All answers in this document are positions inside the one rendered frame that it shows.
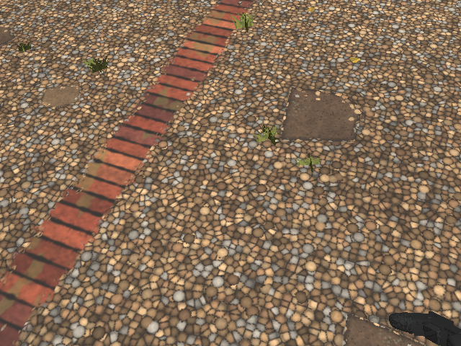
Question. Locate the right robot hand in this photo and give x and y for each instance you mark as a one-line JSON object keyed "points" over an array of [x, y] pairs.
{"points": [[432, 326]]}

